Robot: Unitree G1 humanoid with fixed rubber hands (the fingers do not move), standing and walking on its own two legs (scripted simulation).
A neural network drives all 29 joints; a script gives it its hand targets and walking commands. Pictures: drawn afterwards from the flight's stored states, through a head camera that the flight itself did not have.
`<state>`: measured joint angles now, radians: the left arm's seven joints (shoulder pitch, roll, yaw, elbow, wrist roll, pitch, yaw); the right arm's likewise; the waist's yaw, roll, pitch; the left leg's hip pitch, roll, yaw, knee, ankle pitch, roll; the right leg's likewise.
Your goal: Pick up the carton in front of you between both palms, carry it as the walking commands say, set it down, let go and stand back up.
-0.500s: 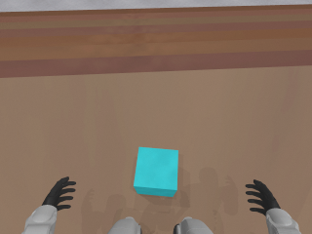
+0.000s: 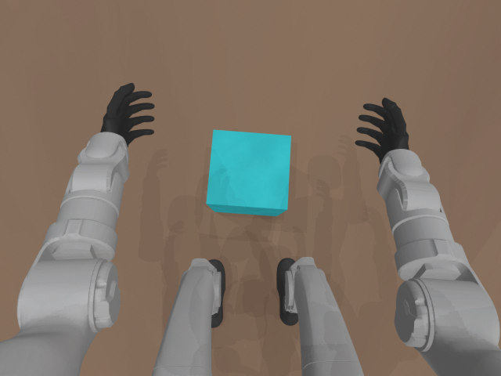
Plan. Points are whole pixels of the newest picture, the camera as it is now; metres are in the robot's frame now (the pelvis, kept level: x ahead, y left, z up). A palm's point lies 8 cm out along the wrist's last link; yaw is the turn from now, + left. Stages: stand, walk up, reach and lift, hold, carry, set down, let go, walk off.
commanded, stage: reach and lift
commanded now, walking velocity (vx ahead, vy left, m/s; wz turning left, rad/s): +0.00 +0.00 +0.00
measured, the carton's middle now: (248, 178) +0.48 +0.00 -0.53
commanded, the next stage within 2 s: none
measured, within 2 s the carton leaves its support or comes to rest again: leaves its support in 1.90 s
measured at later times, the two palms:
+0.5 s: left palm (162, 145) +0.50 +0.19 -0.26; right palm (343, 156) +0.47 -0.20 -0.26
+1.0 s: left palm (183, 167) +0.49 +0.18 -0.45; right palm (318, 175) +0.46 -0.19 -0.45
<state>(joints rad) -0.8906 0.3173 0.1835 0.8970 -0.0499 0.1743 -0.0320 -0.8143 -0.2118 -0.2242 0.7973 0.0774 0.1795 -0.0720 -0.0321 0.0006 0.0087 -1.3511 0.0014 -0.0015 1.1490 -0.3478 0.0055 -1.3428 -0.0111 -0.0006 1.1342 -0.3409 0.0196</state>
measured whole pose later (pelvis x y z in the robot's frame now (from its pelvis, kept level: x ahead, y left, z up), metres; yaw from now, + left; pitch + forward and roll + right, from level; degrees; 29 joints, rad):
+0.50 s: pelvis +0.01 +0.00 -0.11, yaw -1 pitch +52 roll -2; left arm -1.05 0.27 0.23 0.99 -0.01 0.02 0.03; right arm -0.97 -0.17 -0.31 0.90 0.04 0.01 -0.09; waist -0.03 0.00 -0.14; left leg -1.97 0.00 -0.01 1.54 -0.47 0.01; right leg -1.96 -0.01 0.00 1.51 -0.46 0.03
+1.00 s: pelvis -0.04 -0.01 -0.27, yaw -1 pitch +39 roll -1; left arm -1.39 0.41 0.03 1.19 -0.24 0.02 0.08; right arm -1.32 -0.28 -0.11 1.11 0.24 0.02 -0.16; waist -0.03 -0.02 0.28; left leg -2.29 0.00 -0.03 2.11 -0.50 -0.01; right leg -2.28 0.01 0.00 2.09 -0.49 0.02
